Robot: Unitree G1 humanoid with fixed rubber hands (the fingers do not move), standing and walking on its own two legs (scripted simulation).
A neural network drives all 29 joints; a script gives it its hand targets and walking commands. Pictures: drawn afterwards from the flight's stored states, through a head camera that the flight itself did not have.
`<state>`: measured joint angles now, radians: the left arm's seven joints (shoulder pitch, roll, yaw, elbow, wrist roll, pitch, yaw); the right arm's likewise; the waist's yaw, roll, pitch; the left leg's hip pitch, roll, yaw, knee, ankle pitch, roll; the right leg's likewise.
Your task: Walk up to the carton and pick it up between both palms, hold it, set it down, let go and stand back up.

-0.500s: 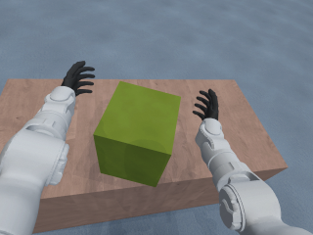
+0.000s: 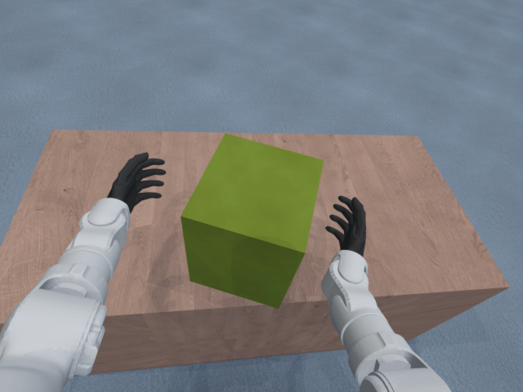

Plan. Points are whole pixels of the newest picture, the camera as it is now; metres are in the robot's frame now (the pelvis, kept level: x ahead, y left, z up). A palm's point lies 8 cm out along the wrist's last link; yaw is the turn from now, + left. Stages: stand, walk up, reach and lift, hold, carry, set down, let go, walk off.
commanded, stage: set down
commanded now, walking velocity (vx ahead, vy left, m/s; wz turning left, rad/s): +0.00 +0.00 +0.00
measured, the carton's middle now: (252, 224) +0.46 -0.04 -0.08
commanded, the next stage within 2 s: none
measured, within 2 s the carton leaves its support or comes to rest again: neither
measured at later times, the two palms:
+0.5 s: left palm (100, 235) +0.38 +0.21 +0.02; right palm (341, 278) +0.29 -0.16 +0.00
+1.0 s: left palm (73, 275) +0.33 +0.24 +0.01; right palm (336, 297) +0.26 -0.15 +0.00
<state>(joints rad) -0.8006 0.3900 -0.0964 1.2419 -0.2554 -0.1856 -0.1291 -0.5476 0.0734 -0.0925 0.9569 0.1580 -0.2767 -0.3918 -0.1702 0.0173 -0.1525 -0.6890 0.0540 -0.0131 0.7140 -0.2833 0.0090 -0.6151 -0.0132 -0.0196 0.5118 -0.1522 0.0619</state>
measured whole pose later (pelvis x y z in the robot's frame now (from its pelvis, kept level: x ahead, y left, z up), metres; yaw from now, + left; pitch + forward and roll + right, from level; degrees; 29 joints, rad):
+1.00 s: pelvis +0.02 +0.00 +0.01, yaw +0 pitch +0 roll -4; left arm -0.22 0.41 0.01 0.59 -0.18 -0.10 -0.22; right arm -0.07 0.13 0.05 0.63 0.13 -0.40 -0.47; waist -0.03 -0.01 0.06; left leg -0.36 0.08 0.00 0.70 -0.35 0.00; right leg -0.29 0.01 -0.01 0.49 -0.20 0.05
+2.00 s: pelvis +0.04 +0.01 +0.02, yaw -1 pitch -8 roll -3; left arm 0.16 0.34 -0.06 0.46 -0.17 -0.14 -0.16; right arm 0.20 0.01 -0.01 0.58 0.08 -0.35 -0.22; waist 0.00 0.02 0.15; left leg -0.08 0.04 0.04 0.57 -0.35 0.02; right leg -0.06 -0.03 0.03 0.43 -0.24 0.03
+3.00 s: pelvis +0.05 -0.04 +0.03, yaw +0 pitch -7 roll -1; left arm 0.19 0.19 0.02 0.50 0.02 0.13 -0.02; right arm 0.16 -0.16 -0.03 0.74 0.00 -0.21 -0.02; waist 0.02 0.01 0.12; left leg -0.01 0.06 0.03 0.40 -0.27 -0.04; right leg -0.03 -0.01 0.01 0.36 -0.21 0.02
